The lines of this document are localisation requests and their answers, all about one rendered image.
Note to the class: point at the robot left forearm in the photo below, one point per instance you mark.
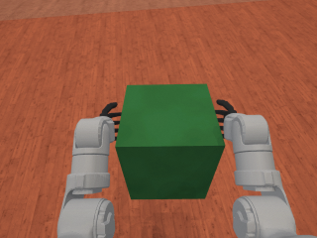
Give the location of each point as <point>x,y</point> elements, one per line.
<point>89,165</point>

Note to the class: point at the right robot upper arm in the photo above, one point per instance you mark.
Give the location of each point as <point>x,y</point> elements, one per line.
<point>263,216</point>

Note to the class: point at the right robot hand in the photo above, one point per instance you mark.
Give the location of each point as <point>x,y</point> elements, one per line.
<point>226,105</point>

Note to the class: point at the carton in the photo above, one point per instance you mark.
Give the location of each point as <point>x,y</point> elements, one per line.
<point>169,142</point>

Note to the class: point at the robot right forearm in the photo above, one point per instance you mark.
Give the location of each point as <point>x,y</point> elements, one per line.
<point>255,168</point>

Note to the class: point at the left robot upper arm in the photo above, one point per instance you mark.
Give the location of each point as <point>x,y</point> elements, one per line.
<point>87,218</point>

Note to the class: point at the left robot hand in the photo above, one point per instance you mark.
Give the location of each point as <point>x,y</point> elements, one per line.
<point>105,112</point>

